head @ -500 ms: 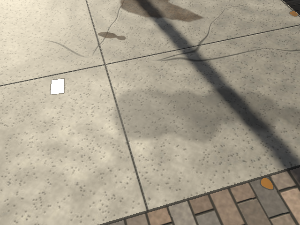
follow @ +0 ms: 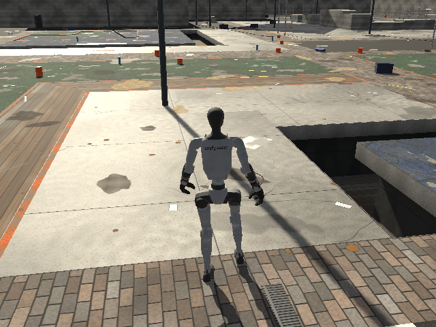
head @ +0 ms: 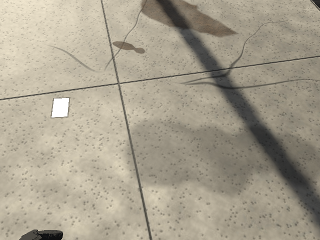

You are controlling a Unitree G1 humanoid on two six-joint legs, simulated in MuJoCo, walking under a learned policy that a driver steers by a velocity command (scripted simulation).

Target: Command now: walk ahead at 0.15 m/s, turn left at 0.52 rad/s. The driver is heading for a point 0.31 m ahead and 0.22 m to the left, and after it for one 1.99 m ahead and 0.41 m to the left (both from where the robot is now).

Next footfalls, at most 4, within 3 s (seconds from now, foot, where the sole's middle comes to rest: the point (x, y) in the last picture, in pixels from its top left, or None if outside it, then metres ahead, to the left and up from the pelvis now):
0.14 right None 0.21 -0.12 -0.78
0.56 left None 0.09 0.13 -0.78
1.02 right None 0.25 -0.03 -0.78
1.46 left None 0.04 0.15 -0.78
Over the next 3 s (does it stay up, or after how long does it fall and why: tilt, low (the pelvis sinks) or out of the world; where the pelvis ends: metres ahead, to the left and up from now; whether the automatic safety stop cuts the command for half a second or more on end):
stays up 0.61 0.59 -0.02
